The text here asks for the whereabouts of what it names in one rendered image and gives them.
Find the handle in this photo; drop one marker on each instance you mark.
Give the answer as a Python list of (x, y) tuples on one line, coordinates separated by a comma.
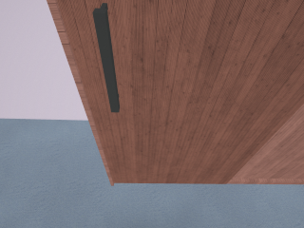
[(101, 22)]

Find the wardrobe door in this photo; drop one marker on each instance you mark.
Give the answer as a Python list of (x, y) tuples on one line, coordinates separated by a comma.
[(202, 84), (282, 157)]

